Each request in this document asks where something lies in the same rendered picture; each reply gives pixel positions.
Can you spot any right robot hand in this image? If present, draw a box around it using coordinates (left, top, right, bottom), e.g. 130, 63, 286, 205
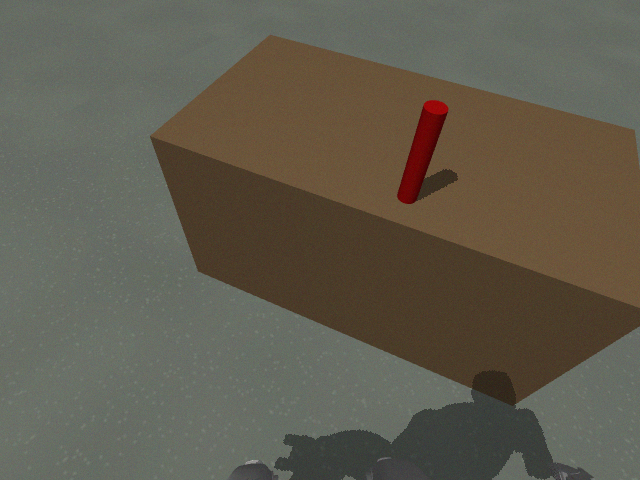
549, 462, 595, 480

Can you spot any can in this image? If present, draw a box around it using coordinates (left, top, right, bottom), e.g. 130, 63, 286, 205
397, 100, 449, 204

